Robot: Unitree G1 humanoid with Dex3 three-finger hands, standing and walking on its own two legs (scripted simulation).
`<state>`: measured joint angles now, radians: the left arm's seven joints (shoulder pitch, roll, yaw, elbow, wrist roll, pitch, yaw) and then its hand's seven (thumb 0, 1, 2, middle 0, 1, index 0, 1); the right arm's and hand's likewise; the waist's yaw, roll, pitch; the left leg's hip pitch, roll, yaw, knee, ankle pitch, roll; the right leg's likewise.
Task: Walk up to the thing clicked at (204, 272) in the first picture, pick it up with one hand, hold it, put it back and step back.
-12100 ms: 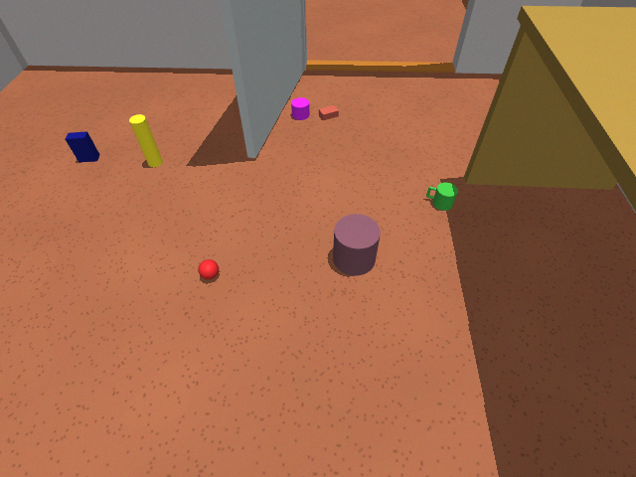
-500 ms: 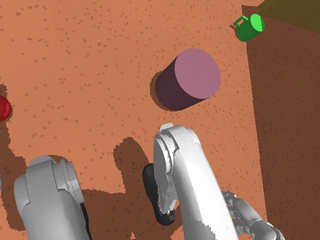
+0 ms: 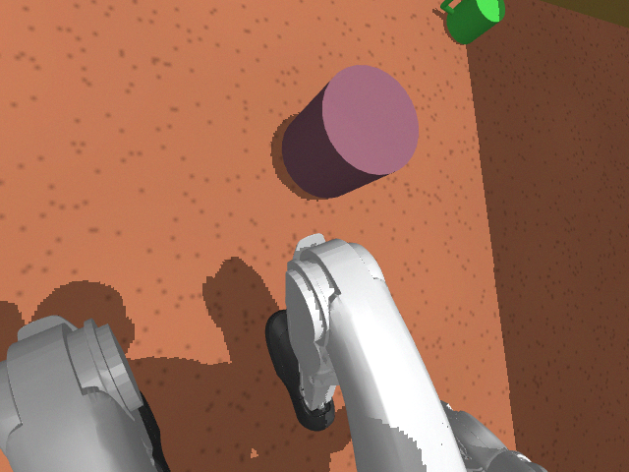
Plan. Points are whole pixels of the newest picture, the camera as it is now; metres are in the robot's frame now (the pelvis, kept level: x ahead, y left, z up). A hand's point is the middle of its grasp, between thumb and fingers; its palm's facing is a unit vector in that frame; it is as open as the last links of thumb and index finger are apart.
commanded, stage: rest palm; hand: left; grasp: from above
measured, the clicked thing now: out of the picture +0.45 +0.32 -0.27
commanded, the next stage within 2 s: close in 0.46 s
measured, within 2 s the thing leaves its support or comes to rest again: neither
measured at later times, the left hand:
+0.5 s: hand out of the picture +0.44 +0.31 -0.25, palm faces -0.45 -0.16 -0.88, open 14.0 cm
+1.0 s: hand out of the picture +0.44 +0.32 -0.25, palm faces -0.45 -0.16 -0.88, open 12.3 cm
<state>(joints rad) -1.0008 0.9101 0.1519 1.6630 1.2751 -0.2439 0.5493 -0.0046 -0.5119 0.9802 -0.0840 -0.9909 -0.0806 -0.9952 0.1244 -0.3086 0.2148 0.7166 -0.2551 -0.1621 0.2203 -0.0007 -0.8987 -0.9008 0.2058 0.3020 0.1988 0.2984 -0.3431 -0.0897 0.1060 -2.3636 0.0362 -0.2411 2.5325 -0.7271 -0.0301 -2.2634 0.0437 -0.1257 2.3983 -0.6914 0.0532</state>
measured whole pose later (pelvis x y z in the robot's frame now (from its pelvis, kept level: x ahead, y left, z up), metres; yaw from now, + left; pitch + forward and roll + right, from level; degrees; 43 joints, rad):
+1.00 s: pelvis +0.00 +0.01 +0.00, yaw -2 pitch +29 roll -14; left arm -1.04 0.98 0.14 1.75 1.29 -0.22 0.63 0.00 -0.24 0.82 -0.23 -0.99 -0.26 -0.96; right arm 0.09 -0.34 0.27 0.69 -0.28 -0.23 0.27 0.00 -0.90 -0.90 0.20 0.30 0.20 0.30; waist -0.38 -0.13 0.14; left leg -2.36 0.03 -0.28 2.56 -0.74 -0.02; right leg -2.24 0.06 -0.15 2.39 -0.69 0.07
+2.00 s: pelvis -0.01 +0.01 +0.00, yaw -2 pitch +28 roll -14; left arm -1.04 1.00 0.11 1.78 1.28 -0.23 0.64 -0.03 0.11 0.51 -0.58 -0.74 -0.73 -0.71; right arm 0.08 -0.35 0.30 0.68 -0.28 -0.25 0.26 0.00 -0.90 -0.90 0.20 0.30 0.20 0.30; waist -0.38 -0.15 0.16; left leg -2.35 0.04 -0.28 2.56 -0.72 -0.02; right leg -2.22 0.06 -0.16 2.38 -0.67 0.07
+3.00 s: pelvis -0.01 +0.00 +0.02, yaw +3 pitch +33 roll -10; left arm -0.93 0.76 0.05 1.36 1.18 -0.15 0.31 -0.04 0.04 0.57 -0.64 -0.69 -0.79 -0.68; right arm 0.12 -0.31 0.12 0.69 -0.14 -0.09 0.23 0.00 -0.92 -0.90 0.20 0.30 0.20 0.30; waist -0.24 -0.01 -0.01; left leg -2.35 0.02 -0.19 2.44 -0.69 -0.02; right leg -2.24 0.02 -0.09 2.33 -0.68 0.05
